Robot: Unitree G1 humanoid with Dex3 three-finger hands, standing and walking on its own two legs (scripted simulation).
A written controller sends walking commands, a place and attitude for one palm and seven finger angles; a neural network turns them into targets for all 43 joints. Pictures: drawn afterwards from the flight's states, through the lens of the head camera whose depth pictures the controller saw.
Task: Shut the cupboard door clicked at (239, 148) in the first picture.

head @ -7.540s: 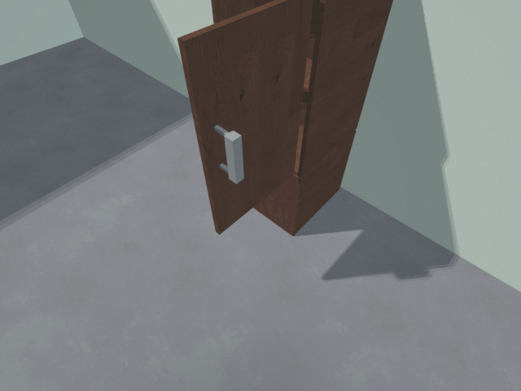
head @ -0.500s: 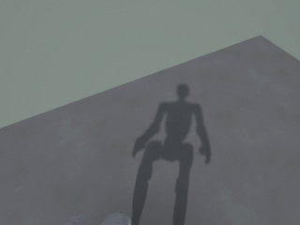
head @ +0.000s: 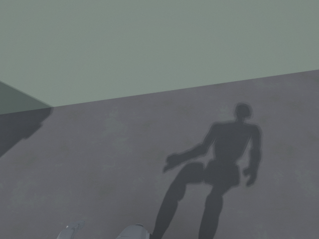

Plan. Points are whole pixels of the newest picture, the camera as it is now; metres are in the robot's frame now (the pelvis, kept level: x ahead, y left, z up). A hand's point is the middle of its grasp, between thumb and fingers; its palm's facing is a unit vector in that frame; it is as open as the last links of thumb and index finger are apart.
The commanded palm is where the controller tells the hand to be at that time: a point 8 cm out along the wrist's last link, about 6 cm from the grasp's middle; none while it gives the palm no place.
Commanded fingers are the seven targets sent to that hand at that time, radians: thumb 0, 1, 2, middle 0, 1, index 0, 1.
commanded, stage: walk to a spot facing it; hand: left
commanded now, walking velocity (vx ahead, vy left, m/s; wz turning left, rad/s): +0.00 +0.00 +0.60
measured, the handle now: out of the picture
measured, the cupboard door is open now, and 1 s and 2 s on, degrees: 88 88 88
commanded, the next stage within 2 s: none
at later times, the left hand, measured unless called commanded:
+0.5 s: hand out of the picture +0.04 +0.24 -0.16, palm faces +0.31 -0.92 -0.26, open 7.4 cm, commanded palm none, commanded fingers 0.00 0.90 0.90 -0.20 -0.30 -0.20 -0.30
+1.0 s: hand out of the picture -0.04 +0.17 -0.18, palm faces +0.65 -0.74 -0.17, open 7.4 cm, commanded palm none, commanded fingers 0.00 0.90 0.90 -0.20 -0.30 -0.20 -0.30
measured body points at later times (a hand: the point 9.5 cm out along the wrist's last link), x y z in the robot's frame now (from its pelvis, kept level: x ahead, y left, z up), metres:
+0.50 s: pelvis +0.02 +0.01 +0.01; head +0.07 +0.04 +0.45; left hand +0.02 +0.29 -0.14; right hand +0.18 -0.21 -0.13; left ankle +0.00 +0.12 -0.73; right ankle +0.05 -0.14 -0.68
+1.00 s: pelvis +0.12 +0.07 -0.01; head +0.16 +0.12 +0.44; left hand -0.08 +0.21 -0.16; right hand +0.39 -0.04 -0.13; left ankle +0.12 +0.19 -0.73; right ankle +0.08 -0.13 -0.72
